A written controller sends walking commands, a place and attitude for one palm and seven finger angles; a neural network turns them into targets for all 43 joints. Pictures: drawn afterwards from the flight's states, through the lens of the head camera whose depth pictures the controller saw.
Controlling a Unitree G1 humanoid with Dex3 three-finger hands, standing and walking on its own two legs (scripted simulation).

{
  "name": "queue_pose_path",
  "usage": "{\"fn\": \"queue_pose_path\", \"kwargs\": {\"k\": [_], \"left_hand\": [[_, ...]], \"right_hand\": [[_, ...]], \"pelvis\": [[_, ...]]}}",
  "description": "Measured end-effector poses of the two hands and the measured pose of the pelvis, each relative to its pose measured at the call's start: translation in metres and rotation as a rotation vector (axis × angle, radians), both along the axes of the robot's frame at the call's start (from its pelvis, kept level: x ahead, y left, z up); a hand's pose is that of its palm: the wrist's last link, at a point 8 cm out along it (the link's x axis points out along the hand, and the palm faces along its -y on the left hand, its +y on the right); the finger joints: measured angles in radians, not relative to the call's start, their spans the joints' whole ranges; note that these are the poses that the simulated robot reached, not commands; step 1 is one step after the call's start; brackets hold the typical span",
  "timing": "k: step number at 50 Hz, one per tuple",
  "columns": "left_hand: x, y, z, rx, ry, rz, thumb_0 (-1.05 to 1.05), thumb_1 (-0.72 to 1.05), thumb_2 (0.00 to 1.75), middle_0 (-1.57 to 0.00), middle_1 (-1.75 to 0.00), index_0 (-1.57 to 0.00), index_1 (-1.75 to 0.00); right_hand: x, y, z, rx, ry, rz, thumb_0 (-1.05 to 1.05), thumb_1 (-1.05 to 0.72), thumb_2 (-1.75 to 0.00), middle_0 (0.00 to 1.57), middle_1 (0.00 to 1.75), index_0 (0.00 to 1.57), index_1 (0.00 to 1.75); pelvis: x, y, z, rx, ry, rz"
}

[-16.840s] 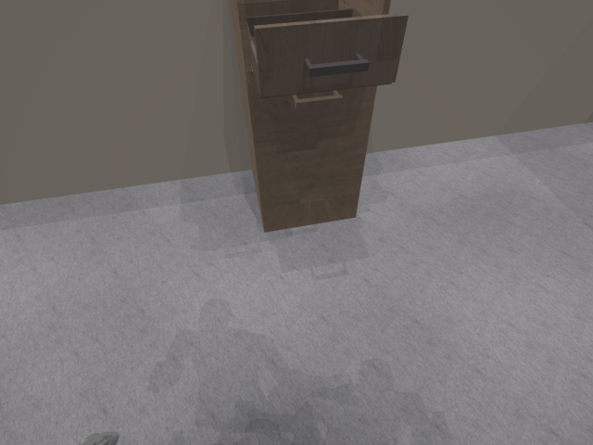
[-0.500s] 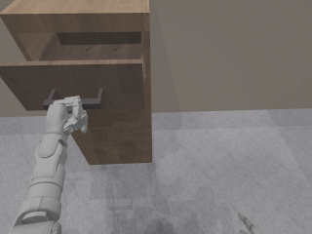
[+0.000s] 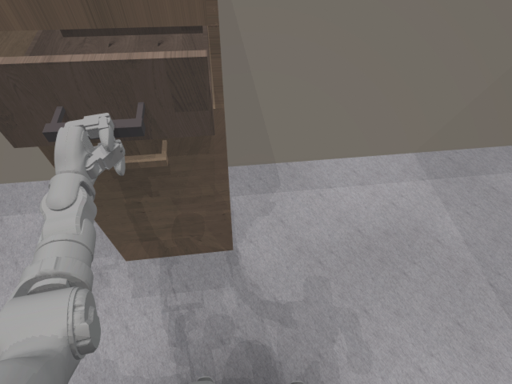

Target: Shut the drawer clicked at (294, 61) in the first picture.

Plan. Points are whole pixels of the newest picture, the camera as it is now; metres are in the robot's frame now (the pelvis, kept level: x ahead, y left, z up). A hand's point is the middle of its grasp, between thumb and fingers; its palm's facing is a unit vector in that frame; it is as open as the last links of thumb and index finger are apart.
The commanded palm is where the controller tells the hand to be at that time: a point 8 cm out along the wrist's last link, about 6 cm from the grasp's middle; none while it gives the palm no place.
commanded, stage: push the drawer shut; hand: left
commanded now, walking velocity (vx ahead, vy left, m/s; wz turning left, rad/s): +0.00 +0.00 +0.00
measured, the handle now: (98, 120) +0.53 +0.26 +0.10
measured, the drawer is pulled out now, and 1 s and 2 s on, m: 0.09 0.00 0.00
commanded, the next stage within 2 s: pull the fist back off the drawer in 1.10 s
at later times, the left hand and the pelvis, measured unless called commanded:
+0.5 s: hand (119, 128) +0.50 +0.22 +0.11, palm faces +0.10 -0.99 +0.00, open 3.2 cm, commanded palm +0.48 +0.26 +0.10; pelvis +0.01 +0.01 +0.00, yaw -1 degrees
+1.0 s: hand (120, 109) +0.54 +0.22 +0.11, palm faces +0.10 -1.00 +0.00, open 3.1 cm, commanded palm +0.54 +0.27 +0.10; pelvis +0.01 +0.01 -0.01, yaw -1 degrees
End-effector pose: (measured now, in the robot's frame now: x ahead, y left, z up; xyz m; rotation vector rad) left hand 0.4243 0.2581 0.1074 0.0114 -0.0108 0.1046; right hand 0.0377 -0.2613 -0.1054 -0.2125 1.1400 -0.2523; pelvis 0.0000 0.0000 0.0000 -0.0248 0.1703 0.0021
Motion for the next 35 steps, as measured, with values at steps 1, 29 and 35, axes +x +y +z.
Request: {"fn": "queue_pose_path", "kwargs": {"k": [1,29,35], "left_hand": [[0.003,0.001,0.0,0.0,0.0,-0.001,0.0,0.92,0.94,-1.4,-1.6,-1.4,-1.6],[0.055,0.011,0.001,-0.015,0.013,-0.005,0.02,0.87,0.91,-1.4,-1.6,-1.4,-1.6],[0.067,0.012,0.003,-0.013,0.022,-0.002,0.02,0.87,0.91,-1.4,-1.6,-1.4,-1.6]], "right_hand": [[-0.003,0.0,0.0,-0.001,0.01,-0.007,0.01,-0.91,-0.9,0.2,0.3,0.2,0.3],[-0.02,0.011,0.0,-0.013,0.117,-0.047,0.0,-0.91,-0.9,0.2,0.3,0.2,0.3],[-0.033,0.011,-0.001,-0.022,0.155,-0.054,0.0,-0.91,-0.9,0.2,0.3,0.2,0.3]], "pelvis": [[0.001,0.0,0.0,0.0,0.003,-0.002],[0.012,0.011,-0.006,-0.018,0.076,-0.01],[0.01,0.012,-0.008,-0.023,0.096,-0.007]]}}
